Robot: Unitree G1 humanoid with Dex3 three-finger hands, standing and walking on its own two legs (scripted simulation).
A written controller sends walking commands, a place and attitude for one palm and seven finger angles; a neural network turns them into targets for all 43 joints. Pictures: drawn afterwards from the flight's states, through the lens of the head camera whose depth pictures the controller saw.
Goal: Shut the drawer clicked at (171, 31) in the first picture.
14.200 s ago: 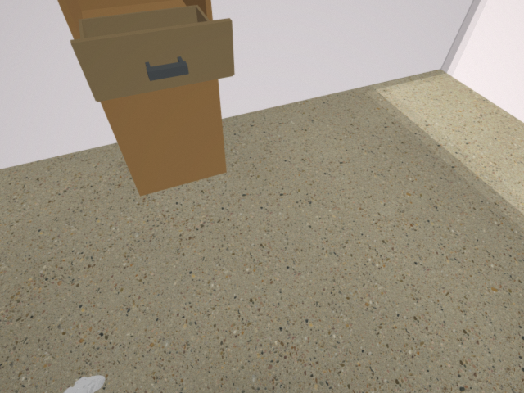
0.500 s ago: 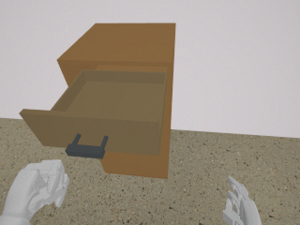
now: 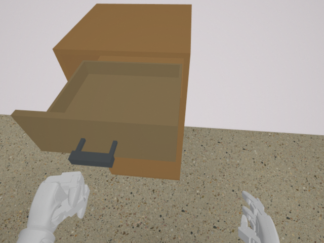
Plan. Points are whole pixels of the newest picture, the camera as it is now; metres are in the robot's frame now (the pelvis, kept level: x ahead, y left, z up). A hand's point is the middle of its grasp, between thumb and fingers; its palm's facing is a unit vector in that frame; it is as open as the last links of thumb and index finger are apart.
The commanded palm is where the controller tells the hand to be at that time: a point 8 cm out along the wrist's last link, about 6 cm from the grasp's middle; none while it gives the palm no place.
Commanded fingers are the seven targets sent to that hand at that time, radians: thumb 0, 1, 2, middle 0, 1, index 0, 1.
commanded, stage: bring the fist close to the handle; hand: left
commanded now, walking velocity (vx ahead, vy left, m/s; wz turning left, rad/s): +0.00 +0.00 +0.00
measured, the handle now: (95, 151) +0.32 +0.20 +0.06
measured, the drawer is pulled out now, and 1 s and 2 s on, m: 0.29 0.29 0.19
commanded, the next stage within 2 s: push the drawer shut in 0.74 s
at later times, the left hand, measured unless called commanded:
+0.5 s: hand (96, 193) +0.22 +0.17 +0.05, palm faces -0.03 -1.00 -0.06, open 3.3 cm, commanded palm +0.19 +0.23 +0.06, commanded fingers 0.00 0.90 0.90 -1.40 -1.60 -1.40 -1.60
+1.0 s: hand (96, 188) +0.23 +0.17 +0.05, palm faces +0.00 -1.00 -0.09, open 3.3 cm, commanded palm +0.21 +0.23 +0.06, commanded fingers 0.00 0.90 0.90 -1.40 -1.60 -1.40 -1.60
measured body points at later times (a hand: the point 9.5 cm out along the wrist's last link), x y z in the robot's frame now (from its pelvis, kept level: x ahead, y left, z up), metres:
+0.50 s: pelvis -0.01 +0.02 -0.02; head +0.03 +0.01 +0.43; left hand +0.21 +0.22 +0.06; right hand +0.17 -0.21 -0.10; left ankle -0.01 +0.10 -0.72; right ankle -0.01 -0.07 -0.72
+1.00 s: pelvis +0.00 +0.00 -0.02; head +0.04 -0.01 +0.43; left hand +0.22 +0.23 +0.06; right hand +0.17 -0.23 -0.10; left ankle -0.01 +0.10 -0.72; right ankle -0.01 -0.07 -0.72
